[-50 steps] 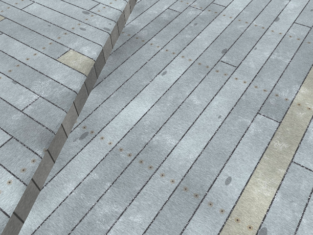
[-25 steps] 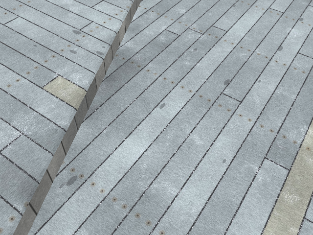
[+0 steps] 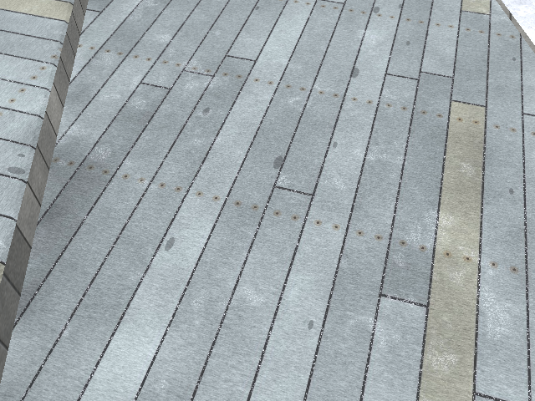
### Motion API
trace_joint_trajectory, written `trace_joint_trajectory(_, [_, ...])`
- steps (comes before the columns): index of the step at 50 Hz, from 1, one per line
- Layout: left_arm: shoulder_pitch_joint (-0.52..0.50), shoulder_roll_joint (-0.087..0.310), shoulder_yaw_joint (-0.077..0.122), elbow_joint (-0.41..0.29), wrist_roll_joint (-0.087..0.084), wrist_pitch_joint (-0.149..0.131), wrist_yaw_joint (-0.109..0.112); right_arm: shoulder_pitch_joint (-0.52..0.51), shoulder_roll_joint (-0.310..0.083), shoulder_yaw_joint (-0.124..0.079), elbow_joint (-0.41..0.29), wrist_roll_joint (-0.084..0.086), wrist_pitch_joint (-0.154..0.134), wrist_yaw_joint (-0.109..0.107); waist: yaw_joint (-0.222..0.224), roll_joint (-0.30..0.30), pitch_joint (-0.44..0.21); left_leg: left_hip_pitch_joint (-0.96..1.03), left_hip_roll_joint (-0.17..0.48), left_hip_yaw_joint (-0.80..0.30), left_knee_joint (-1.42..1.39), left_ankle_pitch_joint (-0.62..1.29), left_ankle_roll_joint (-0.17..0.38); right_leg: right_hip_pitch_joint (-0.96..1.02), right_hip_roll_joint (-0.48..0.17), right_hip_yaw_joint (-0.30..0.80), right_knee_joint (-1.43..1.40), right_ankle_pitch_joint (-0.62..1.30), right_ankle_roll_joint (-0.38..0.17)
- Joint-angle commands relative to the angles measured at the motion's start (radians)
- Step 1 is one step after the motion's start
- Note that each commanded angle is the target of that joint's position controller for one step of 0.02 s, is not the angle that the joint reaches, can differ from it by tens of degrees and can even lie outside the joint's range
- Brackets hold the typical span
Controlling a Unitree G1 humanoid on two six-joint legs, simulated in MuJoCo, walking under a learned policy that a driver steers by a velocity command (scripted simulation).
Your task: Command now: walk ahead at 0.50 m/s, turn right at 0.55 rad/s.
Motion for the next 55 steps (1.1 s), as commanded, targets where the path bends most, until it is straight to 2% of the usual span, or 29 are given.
trace_joint_trajectory(1, [0.074, 0.101, 0.023, -0.024, -0.016, -0.016, 0.016, 0.004, -0.110, -0.021, -0.093, -0.025, 0.002, 0.005, -0.015, 0.042, -0.040, -0.260, 0.074, -0.088, -0.053, 0.049, -0.027, 0.211, -0.303, 0.398, -0.307, 0.308, -0.167])
trace_joint_trajectory(2, [0.083, 0.104, 0.021, -0.024, -0.020, -0.027, 0.015, 0.007, -0.104, -0.022, -0.098, -0.033, 0.021, 0.009, -0.022, 0.027, -0.048, -0.237, 0.072, -0.080, -0.085, 0.046, -0.041, 0.188, -0.283, 0.375, -0.310, 0.359, -0.164])
trace_joint_trajectory(4, [0.117, 0.136, 0.027, -0.016, -0.022, -0.041, 0.013, -0.026, -0.094, -0.020, -0.120, -0.036, 0.043, 0.015, -0.024, 0.005, -0.044, -0.249, 0.070, -0.057, -0.156, 0.082, -0.064, 0.160, -0.250, 0.338, -0.318, 0.410, -0.156])
trace_joint_trajectory(6, [0.153, 0.153, 0.029, -0.013, -0.019, -0.041, 0.014, -0.101, -0.096, -0.019, -0.153, -0.029, 0.049, 0.014, -0.007, -0.014, -0.017, -0.277, 0.059, -0.036, -0.242, 0.151, -0.084, 0.150, -0.228, 0.308, -0.293, 0.609, -0.126])
trace_joint_trajectory(8, [0.188, 0.156, 0.029, -0.012, -0.019, -0.031, 0.016, -0.162, -0.095, -0.015, -0.179, -0.024, 0.050, 0.012, 0.016, -0.038, -0.030, -0.276, 0.033, -0.024, -0.330, 0.208, -0.088, 0.172, -0.199, 0.277, -0.237, 0.778, -0.078])
trace_joint_trajectory(11, [0.226, 0.129, 0.017, -0.003, -0.018, -0.023, 0.023, -0.206, -0.083, 0.000, -0.188, -0.011, 0.046, 0.015, 0.054, -0.082, -0.066, -0.238, 0.005, 0.002, -0.483, 0.323, -0.057, 0.249, -0.185, 0.226, -0.210, 0.850, -0.010])
trace_joint_trajectory(14, [0.244, 0.100, -0.001, 0.014, -0.003, -0.024, 0.033, -0.231, -0.081, 0.010, -0.180, -0.007, 0.036, 0.014, 0.079, -0.093, -0.068, -0.170, -0.022, 0.017, -0.612, 0.371, -0.017, 0.314, -0.205, 0.212, -0.196, 0.837, 0.016])
trace_joint_trajectory(16, [0.210, 0.113, -0.003, 0.013, 0.006, -0.029, 0.042, -0.168, -0.112, 0.003, -0.152, -0.010, 0.026, 0.008, 0.044, -0.104, -0.076, -0.089, -0.040, 0.000, -0.667, 0.308, 0.023, 0.346, -0.241, 0.223, -0.136, 0.896, 0.023])
trace_joint_trajectory(18, [0.151, 0.138, 0.000, 0.010, 0.000, -0.033, 0.049, 0.001, -0.139, -0.009, -0.088, -0.013, 0.007, -0.001, -0.048, -0.076, -0.104, 0.069, -0.064, -0.012, -0.818, 0.358, 0.065, 0.362, -0.236, 0.200, 0.039, 0.921, 0.038])
trace_joint_trajectory(19, [0.143, 0.145, 0.000, -0.006, -0.005, -0.039, 0.049, 0.081, -0.173, -0.017, -0.063, -0.014, -0.006, -0.006, -0.079, -0.016, -0.159, 0.226, 0.012, -0.095, -0.841, 0.693, 0.089, 0.290, -0.180, 0.168, 0.206, 0.710, 0.057])
trace_joint_trajectory(20, [0.244, 0.100, -0.008, -0.024, -0.020, -0.040, 0.053, 0.112, -0.264, -0.036, -0.076, -0.015, -0.006, -0.004, -0.031, 0.172, -0.264, 0.436, 0.266, -0.365, -0.739, 1.298, 0.229, 0.097, -0.050, 0.093, 0.527, 0.087, 0.094])
trace_joint_trajectory(21, [0.320, 0.085, -0.010, -0.005, -0.018, -0.023, 0.049, 0.079, -0.240, -0.035, -0.084, 0.020, 0.017, 0.004, 0.012, 0.243, -0.383, 0.500, 0.371, -0.585, -0.807, 1.381, 0.369, -0.037, 0.028, 0.104, 0.692, -0.381, 0.117])
trace_joint_trajectory(22, [0.272, 0.119, -0.008, 0.006, 0.016, -0.006, 0.046, 0.013, -0.206, -0.033, -0.108, 0.039, 0.030, 0.015, 0.020, 0.093, -0.296, 0.402, 0.328, -0.545, -0.847, 1.143, 0.360, -0.094, -0.031, 0.157, 0.757, -0.352, 0.123])
trace_joint_trajectory(23, [0.189, 0.121, -0.006, -0.007, 0.027, 0.003, 0.042, -0.047, -0.177, -0.029, -0.123, 0.033, 0.042, 0.016, 0.016, 0.034, -0.185, 0.294, 0.269, -0.471, -0.884, 0.933, 0.328, -0.140, -0.056, 0.156, 0.758, -0.313, 0.130])
trace_joint_trajectory(24, [0.149, 0.113, -0.007, -0.020, 0.023, 0.013, 0.038, -0.074, -0.153, -0.022, -0.125, 0.023, 0.053, 0.012, 0.030, 0.009, -0.117, 0.195, 0.216, -0.411, -0.927, 0.786, 0.284, -0.147, -0.089, 0.156, 0.702, -0.280, 0.136])
trace_joint_trajectory(25, [0.127, 0.108, -0.008, -0.036, 0.020, 0.028, 0.035, -0.080, -0.152, -0.023, -0.122, 0.019, 0.062, 0.007, 0.039, 0.030, -0.090, 0.123, 0.169, -0.374, -0.963, 0.648, 0.251, -0.126, -0.107, 0.152, 0.644, -0.249, 0.144])
trace_joint_trajectory(27, [0.140, 0.086, -0.014, -0.038, 0.019, 0.050, 0.034, -0.066, -0.166, -0.032, -0.118, 0.006, 0.073, 0.007, 0.046, 0.069, -0.112, 0.073, 0.117, -0.349, -0.982, 0.529, 0.221, -0.079, -0.092, 0.126, 0.600, -0.211, 0.159])
trace_joint_trajectory(33, [0.040, 0.089, -0.016, -0.078, 0.010, 0.070, 0.049, -0.048, -0.203, -0.061, -0.132, -0.001, 0.101, 0.005, 0.002, 0.124, -0.106, 0.059, 0.081, -0.444, -1.051, 0.022, 0.189, -0.131, -0.097, 0.132, 0.419, -0.185, 0.183])
trace_joint_trajectory(40, [0.018, 0.085, -0.023, -0.107, -0.011, 0.051, 0.062, -0.055, -0.214, -0.081, -0.145, -0.008, 0.125, 0.008, -0.019, 0.136, -0.105, 0.071, 0.072, -0.549, -1.046, -0.023, 0.162, -0.058, -0.062, 0.144, 0.233, -0.213, 0.157])
trace_joint_trajectory(42, [0.068, 0.087, -0.025, -0.102, -0.021, 0.041, 0.067, -0.078, -0.210, -0.084, -0.151, -0.007, 0.133, 0.012, 0.000, 0.149, -0.104, 0.041, 0.060, -0.574, -1.049, -0.008, 0.140, 0.036, -0.037, 0.141, 0.110, -0.223, 0.130])
trace_joint_trajectory(44, [0.164, 0.094, -0.023, -0.084, -0.021, 0.029, 0.078, -0.120, -0.205, -0.085, -0.162, 0.006, 0.139, 0.014, 0.055, 0.147, -0.093, -0.034, 0.012, -0.561, -1.031, -0.052, 0.080, 0.197, -0.030, 0.131, -0.138, -0.127, 0.098])
trace_joint_trajectory(45, [0.179, 0.149, -0.009, -0.086, -0.010, 0.023, 0.088, -0.116, -0.176, -0.077, -0.174, 0.017, 0.135, 0.012, 0.052, 0.073, -0.078, -0.112, -0.061, -0.496, -0.954, -0.130, 0.016, 0.270, -0.126, 0.223, -0.287, -0.162, 0.073])
trace_joint_trajectory(46, [0.129, 0.256, 0.014, -0.123, 0.003, 0.025, 0.093, -0.068, -0.111, -0.065, -0.189, 0.033, 0.131, 0.009, 0.011, -0.170, -0.112, -0.215, -0.196, -0.304, -0.662, -0.189, -0.032, 0.304, -0.411, 0.540, -0.381, -0.327, -0.011])
trace_joint_trajectory(47, [0.000, 0.264, 0.017, -0.149, 0.023, 0.029, 0.086, -0.100, -0.185, -0.084, -0.181, -0.002, 0.121, 0.001, 0.002, -0.185, -0.013, -0.289, -0.205, -0.164, -0.438, -0.162, -0.044, 0.120, -0.520, 0.610, -0.401, -0.202, -0.090])
trace_joint_trajectory(48, [-0.026, 0.180, -0.003, -0.164, 0.019, 0.026, 0.080, -0.098, -0.226, -0.095, -0.164, -0.017, 0.120, 0.003, -0.021, -0.071, -0.020, -0.208, -0.151, -0.179, -0.288, -0.104, -0.045, 0.060, -0.463, 0.500, -0.358, -0.057, -0.087])
trace_joint_trajectory(49, [-0.070, 0.135, -0.017, -0.172, 0.012, 0.022, 0.076, -0.054, -0.204, -0.093, -0.147, -0.020, 0.125, 0.012, -0.060, -0.057, -0.029, -0.174, -0.157, -0.172, -0.201, -0.050, -0.040, 0.037, -0.390, 0.382, -0.319, 0.060, -0.050])
trace_joint_trajectory(50, [-0.079, 0.122, -0.022, -0.180, 0.010, 0.019, 0.071, -0.020, -0.191, -0.089, -0.135, -0.021, 0.132, 0.017, -0.069, -0.083, -0.050, -0.165, -0.156, -0.163, -0.128, -0.023, -0.043, 0.060, -0.342, 0.308, -0.292, 0.145, -0.029])
trace_joint_trajectory(52, [-0.034, 0.121, -0.023, -0.178, 0.009, 0.016, 0.066, -0.017, -0.178, -0.080, -0.129, -0.015, 0.144, 0.028, -0.040, -0.128, -0.055, -0.199, -0.150, -0.137, -0.071, -0.027, -0.057, 0.124, -0.312, 0.241, -0.249, 0.308, -0.040])
trace_joint_trajectory(55, [0.091, 0.140, -0.014, -0.140, 0.006, 0.014, 0.060, -0.101, -0.153, -0.061, -0.154, -0.008, 0.149, 0.028, 0.027, -0.137, -0.055, -0.258, -0.138, -0.142, -0.199, -0.055, -0.080, 0.291, -0.336, 0.245, -0.200, 0.476, -0.067])
Velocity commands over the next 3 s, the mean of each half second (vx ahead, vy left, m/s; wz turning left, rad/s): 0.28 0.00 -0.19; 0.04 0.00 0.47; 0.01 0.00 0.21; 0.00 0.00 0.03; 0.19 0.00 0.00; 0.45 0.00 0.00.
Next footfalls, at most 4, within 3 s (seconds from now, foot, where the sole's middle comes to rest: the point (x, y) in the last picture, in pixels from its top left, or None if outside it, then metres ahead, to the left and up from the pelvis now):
0.38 left None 0.35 0.09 -0.76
0.90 right None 0.28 -0.09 -0.76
1.32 left None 0.20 0.11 -0.76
2.86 left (211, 344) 0.61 0.17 -0.76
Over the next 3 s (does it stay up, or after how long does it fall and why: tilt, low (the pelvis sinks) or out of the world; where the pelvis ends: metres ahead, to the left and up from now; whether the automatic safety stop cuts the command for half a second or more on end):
stays up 0.54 0.10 0.01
